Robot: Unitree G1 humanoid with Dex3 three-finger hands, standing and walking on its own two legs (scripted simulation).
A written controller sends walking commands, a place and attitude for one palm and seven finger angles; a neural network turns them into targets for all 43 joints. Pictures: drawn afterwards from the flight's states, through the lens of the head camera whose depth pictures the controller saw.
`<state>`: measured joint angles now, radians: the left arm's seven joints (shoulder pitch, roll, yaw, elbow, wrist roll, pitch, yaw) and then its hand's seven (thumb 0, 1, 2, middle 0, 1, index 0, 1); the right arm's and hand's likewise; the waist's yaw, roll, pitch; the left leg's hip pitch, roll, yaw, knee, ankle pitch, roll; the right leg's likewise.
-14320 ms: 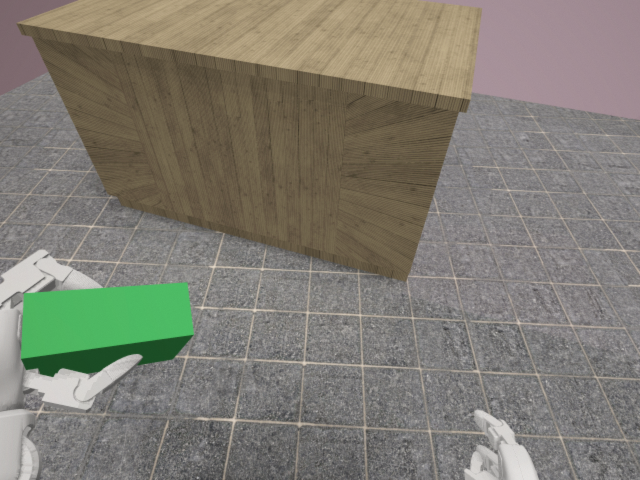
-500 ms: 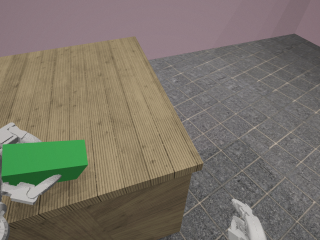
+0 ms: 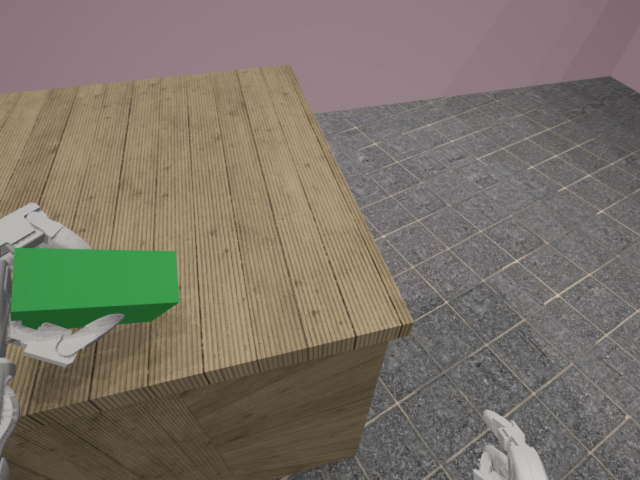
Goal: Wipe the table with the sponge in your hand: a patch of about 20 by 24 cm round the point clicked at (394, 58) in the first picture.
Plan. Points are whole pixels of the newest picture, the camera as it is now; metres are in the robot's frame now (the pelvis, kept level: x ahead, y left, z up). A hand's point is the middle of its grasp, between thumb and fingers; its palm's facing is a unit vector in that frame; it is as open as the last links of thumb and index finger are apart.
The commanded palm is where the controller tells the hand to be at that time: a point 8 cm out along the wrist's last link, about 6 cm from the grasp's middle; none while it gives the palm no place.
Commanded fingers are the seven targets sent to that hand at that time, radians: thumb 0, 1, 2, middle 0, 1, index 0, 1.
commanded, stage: look again from close up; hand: left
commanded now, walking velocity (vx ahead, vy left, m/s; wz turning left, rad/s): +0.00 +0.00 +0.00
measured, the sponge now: (119, 290) +0.25 +0.24 +0.16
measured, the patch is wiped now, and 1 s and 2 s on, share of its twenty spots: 0.00 0.00 0.00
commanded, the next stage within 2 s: shuffle to correct the standing spot in 0.28 s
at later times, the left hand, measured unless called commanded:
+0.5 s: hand (29, 274) +0.25 +0.32 +0.17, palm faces +0.39 -0.85 -0.36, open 9.3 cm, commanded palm +0.18 +0.34 +0.17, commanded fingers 0.00 0.10 1.30 -1.20 -1.60 -1.20 -1.60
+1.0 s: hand (70, 284) +0.25 +0.29 +0.16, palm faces +0.32 -0.85 -0.41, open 9.3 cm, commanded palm +0.19 +0.32 +0.17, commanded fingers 0.00 0.10 1.30 -1.20 -1.60 -1.20 -1.60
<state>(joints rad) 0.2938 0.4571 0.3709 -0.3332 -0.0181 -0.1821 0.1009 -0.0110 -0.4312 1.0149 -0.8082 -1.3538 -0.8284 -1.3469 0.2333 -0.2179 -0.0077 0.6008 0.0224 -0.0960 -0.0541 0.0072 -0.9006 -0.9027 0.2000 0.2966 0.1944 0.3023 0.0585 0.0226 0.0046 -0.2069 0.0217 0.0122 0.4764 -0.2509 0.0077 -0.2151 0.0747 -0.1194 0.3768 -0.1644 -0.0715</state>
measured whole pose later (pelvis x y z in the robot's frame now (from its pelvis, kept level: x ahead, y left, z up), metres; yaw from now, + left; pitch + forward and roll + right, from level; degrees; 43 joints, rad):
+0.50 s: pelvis +0.01 +0.07 +0.00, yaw -2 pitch -1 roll -1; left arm 0.36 0.39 0.40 -0.49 -0.04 -0.23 0.11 -0.01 -0.43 1.02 -0.81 -1.36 -0.83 -1.35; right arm 0.22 -0.20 0.01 0.58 0.00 -0.16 0.00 0.01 -0.90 -0.90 0.20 0.30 0.20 0.30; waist 0.04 -0.05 0.07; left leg -0.18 -0.06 0.09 0.47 -0.29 0.09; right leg -0.24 0.00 -0.04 0.45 -0.20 0.00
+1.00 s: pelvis +0.02 +0.05 -0.01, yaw -3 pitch +1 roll -2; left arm 0.46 0.41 0.44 -0.59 -0.09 -0.19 0.08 -0.01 -0.43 1.02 -0.81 -1.36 -0.83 -1.35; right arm 0.18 -0.19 -0.02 0.53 0.01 -0.08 0.00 0.01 -0.90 -0.90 0.20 0.30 0.20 0.30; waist 0.02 -0.03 0.08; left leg -0.26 0.00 0.07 0.62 -0.40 0.05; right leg -0.31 0.07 -0.10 0.56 -0.27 -0.08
